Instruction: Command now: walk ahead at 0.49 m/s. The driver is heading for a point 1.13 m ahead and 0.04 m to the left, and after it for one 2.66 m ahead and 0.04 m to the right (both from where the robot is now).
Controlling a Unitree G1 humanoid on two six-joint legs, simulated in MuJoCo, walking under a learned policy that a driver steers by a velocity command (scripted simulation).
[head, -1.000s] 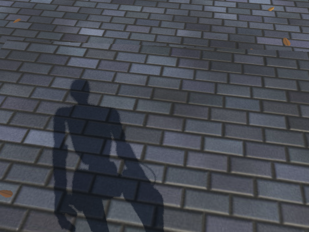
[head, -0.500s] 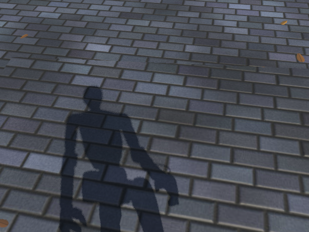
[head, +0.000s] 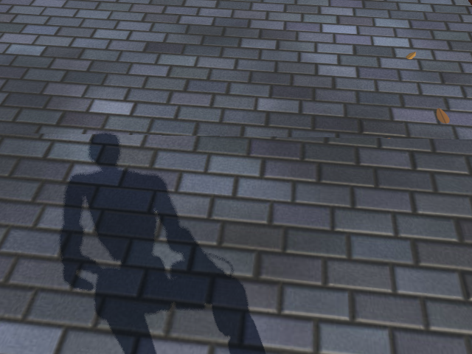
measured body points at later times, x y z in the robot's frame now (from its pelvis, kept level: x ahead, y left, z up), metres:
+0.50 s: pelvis +0.28 -0.09 +0.00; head +0.29 -0.10 +0.45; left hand +0.34 +0.18 -0.12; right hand +0.36 -0.35 -0.14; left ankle +0.28 +0.08 -0.66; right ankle +0.30 -0.16 -0.74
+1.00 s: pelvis +0.55 -0.02 -0.01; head +0.58 -0.01 +0.44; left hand +0.58 +0.25 -0.15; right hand +0.68 -0.28 -0.13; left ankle +0.61 +0.06 -0.74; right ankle +0.44 -0.16 -0.65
